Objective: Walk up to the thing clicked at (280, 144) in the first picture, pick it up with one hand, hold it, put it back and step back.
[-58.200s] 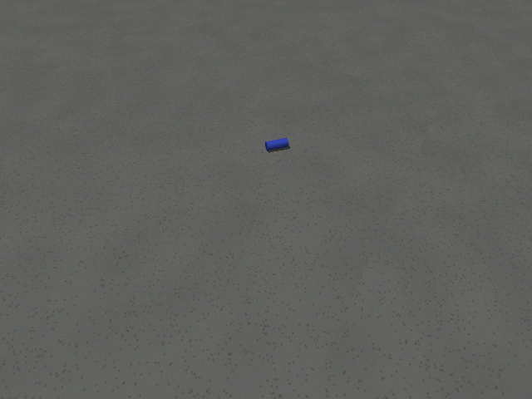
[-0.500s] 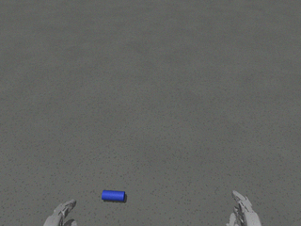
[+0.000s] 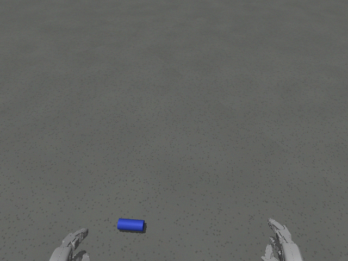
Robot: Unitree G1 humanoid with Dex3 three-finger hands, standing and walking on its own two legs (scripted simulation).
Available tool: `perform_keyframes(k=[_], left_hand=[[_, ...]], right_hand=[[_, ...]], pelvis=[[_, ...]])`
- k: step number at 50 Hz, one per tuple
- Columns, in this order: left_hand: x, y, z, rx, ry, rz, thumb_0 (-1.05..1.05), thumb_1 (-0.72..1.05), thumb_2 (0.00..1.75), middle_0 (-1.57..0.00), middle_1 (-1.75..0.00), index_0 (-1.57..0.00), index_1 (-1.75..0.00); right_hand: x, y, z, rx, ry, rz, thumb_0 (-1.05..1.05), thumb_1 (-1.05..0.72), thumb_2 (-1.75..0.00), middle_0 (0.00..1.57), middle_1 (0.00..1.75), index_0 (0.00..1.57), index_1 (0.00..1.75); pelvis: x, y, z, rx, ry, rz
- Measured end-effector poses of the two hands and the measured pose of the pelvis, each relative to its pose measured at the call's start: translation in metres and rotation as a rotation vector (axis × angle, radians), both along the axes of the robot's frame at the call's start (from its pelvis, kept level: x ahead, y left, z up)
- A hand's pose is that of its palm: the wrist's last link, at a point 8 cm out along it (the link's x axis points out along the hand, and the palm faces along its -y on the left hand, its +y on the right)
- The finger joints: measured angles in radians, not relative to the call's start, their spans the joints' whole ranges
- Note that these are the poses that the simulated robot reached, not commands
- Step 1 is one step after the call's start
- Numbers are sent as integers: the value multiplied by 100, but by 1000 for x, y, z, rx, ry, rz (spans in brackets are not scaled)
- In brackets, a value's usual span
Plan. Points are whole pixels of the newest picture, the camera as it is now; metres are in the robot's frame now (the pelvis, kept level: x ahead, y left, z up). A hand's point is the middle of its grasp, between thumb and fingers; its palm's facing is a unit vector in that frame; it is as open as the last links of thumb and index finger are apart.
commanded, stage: home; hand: left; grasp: from above
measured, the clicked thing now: (131, 224) +0.48 +0.21 -0.69
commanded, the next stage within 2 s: stand in 0.70 s
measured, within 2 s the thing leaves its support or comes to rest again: neither
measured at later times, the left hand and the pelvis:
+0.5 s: hand out of the picture +0.16 +0.19 -0.04, palm faces +0.04 -0.98 -0.21, open 7.4 cm; pelvis +0.00 +0.01 +0.00, yaw +0 degrees
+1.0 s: hand out of the picture +0.14 +0.23 -0.09, palm faces +0.01 -0.94 -0.34, open 7.4 cm; pelvis -0.01 +0.00 +0.02, yaw +0 degrees
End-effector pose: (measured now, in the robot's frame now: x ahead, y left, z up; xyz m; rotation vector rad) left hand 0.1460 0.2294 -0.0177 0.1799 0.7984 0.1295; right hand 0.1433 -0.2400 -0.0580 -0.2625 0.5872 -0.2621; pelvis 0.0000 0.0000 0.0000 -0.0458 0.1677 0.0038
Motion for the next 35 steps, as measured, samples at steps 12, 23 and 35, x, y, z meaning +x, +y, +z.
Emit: perform_keyframes(k=[12,23,35], left_hand=[[1,2,1,3,4,-4,1,90,90,-20,-30,-20,-30],[0,6,0,3,2,-4,1,90,90,-20,-30,-20,-30],[1,8,1,11,-4,-6,1,90,90,-20,-30,-20,-30]], right_hand=[[1,-1,2,-2,-3,-7,1,-90,-90,21,30,20,30],[3,5,3,-2,-2,1,1,-90,-90,21,30,20,30],[2,8,1,8,2,1,1,-90,-90,21,30,20,30]], pelvis=[[2,2,0,-2,1,-2],[1,5,0,-5,5,0],[2,6,-1,-5,2,-1]])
